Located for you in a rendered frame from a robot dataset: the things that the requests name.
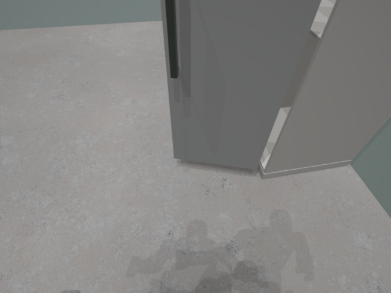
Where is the fridge door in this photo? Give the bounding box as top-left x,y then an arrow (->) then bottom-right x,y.
161,0 -> 321,170

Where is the handle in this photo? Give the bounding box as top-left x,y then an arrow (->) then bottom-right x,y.
165,0 -> 179,79

